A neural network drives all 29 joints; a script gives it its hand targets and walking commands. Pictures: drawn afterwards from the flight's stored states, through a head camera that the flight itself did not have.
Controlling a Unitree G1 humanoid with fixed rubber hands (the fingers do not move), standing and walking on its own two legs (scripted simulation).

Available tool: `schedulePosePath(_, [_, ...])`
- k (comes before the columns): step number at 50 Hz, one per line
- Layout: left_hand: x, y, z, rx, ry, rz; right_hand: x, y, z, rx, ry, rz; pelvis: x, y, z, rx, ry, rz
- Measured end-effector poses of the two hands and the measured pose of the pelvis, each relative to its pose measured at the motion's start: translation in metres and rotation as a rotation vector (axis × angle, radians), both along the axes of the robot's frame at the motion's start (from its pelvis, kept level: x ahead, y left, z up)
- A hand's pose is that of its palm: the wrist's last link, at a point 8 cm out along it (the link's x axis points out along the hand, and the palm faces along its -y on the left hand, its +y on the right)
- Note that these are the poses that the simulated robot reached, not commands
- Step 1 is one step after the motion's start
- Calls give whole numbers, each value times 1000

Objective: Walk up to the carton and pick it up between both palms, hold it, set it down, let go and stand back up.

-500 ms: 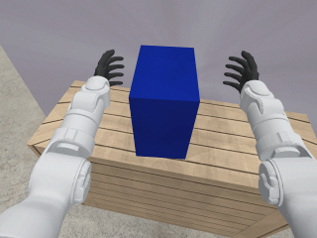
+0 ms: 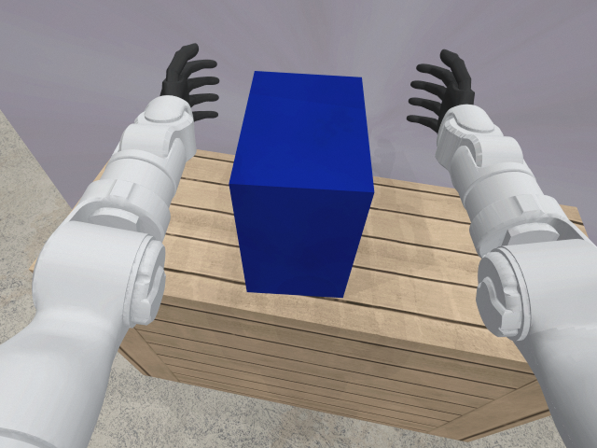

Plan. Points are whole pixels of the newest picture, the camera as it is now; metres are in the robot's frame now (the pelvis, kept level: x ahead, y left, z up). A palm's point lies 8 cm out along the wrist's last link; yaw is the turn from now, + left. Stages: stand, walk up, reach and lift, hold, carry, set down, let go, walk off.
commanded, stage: reach and lift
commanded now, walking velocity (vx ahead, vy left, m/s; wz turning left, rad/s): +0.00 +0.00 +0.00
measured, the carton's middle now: (301, 190) +0.51 -0.03 +0.03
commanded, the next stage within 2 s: none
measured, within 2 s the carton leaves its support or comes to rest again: neither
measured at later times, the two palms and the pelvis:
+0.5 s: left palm (194, 165) +0.48 +0.12 +0.11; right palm (428, 172) +0.45 -0.19 +0.12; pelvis -0.01 +0.00 -0.01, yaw +0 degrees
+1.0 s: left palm (213, 183) +0.48 +0.10 +0.07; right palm (413, 193) +0.45 -0.19 +0.07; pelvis -0.01 +0.00 -0.01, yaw +0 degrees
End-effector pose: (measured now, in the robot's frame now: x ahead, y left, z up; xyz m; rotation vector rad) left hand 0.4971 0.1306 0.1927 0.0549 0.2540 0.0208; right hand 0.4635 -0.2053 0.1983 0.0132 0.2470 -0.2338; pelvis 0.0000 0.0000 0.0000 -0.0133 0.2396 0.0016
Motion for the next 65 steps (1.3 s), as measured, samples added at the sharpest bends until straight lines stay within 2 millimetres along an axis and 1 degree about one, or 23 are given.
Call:
schedulePosePath(6, [-3, 4, -29, 18, 16, -4, -4, 7, -27, 7, 26, 4, 3, 2, 0, -2, 13, 2])
schedulePosePath(13, [-16, -2, -61, 17, 39, -13, -12, 7, -56, 14, 25, 5, 1, 5, -2, -7, 24, 0])
schedulePosePath(18, [-19, -5, -74, 10, 46, 1, -16, 6, -70, 12, 40, 9, -4, 6, -4, -1, 41, -6])
schedulePosePath(26, [-18, -7, -82, 16, 22, -1, -16, 11, -83, 8, 32, 39, -9, 5, -8, 7, 95, -7])
schedulePosePath(29, [-21, -9, -91, 9, 38, -10, -19, 12, -94, 4, 51, 42, -10, 4, -8, 8, 97, -5])
schedulePosePath(32, [-25, -10, -105, 4, 59, -18, -22, 11, -104, -3, 59, 38, -12, 3, -9, 9, 101, -1])
schedulePosePath(36, [-26, -11, -118, 9, 47, -15, -23, 12, -114, 7, 47, 41, -14, 1, -11, 12, 136, 3])
schedulePosePath(44, [-19, -25, -121, -6, 14, -31, -19, 13, -123, 3, 39, 53, -15, -1, -15, 13, 179, 0])
schedulePosePath(49, [-16, -26, -119, 10, 10, -23, -15, 16, -125, 10, 28, 53, -14, -2, -15, 14, 188, 1])
schedulePosePath(53, [-15, -26, -118, 14, 14, -26, -12, 25, -128, 17, 27, 71, -12, -1, -13, 15, 180, 2])
schedulePosePath(57, [-15, -28, -118, 1, 2, -31, -10, 43, -132, 20, 17, 109, -10, 0, -11, 14, 167, 8])
schedulePosePath(61, [-17, -25, -120, -3, -18, -25, -13, 49, -134, -5, -22, 77, -8, 3, -7, 15, 141, 12])
schedulePosePath(65, [-22, -26, -122, -5, -45, -22, -19, 53, -136, -48, -58, 45, -5, 7, -2, 12, 90, 18])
